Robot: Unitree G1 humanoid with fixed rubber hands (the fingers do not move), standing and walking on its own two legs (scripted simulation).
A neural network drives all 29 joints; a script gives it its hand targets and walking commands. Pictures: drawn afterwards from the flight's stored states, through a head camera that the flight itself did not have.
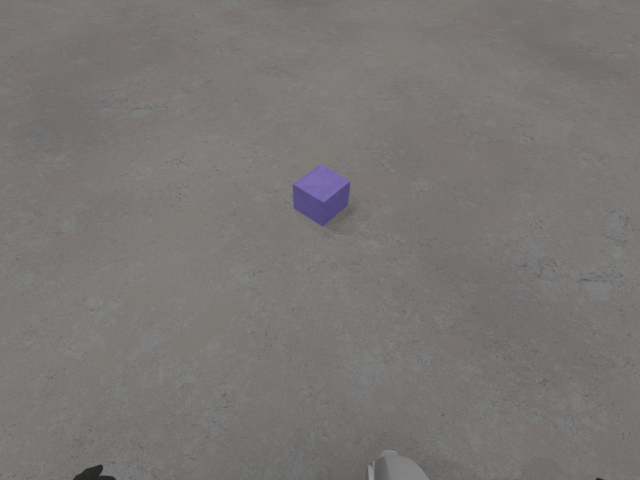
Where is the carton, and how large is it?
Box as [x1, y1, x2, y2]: [293, 164, 349, 226]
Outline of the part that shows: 320,164 293,184 293,201 294,208 322,226 347,204 349,180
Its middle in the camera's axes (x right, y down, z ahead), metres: +0.00 -0.21 +1.70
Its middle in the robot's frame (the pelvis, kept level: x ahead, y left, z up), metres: +1.33 -0.06 -0.68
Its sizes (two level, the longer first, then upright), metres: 0.180 0.169 0.142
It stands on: the floor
